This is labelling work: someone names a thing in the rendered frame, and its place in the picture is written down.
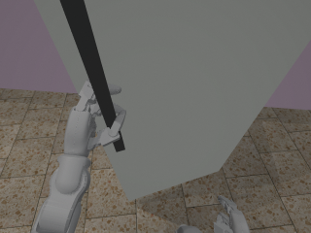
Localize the robot left hand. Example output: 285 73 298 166
63 79 126 157

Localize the fridge door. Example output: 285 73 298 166
34 0 311 201

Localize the handle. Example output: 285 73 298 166
59 0 125 152

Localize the robot right hand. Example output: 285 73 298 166
214 195 251 233

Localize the left robot forearm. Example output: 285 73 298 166
30 154 91 233

